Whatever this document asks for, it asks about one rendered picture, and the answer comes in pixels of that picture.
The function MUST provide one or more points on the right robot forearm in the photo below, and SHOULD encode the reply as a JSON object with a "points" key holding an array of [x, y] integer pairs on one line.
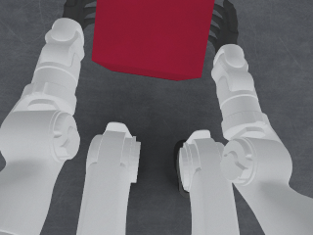
{"points": [[238, 101]]}

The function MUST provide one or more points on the left robot forearm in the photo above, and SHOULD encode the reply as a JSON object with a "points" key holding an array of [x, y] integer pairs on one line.
{"points": [[57, 71]]}

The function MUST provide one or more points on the robot right shin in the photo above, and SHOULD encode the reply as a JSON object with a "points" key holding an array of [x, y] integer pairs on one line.
{"points": [[201, 134]]}

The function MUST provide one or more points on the left robot thigh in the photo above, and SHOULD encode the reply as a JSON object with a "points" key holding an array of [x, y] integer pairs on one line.
{"points": [[107, 184]]}

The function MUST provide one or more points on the carton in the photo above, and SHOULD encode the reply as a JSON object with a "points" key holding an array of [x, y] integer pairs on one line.
{"points": [[164, 39]]}

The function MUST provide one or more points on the robot left upper arm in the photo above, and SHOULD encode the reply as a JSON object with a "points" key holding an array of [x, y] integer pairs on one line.
{"points": [[35, 146]]}

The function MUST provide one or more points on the robot left hand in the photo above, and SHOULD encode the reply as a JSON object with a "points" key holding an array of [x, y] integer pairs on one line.
{"points": [[76, 10]]}

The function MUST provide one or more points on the robot right hand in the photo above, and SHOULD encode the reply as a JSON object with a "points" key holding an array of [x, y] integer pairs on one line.
{"points": [[227, 32]]}

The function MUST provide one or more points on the robot right upper arm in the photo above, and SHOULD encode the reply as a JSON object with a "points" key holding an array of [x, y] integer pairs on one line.
{"points": [[261, 170]]}

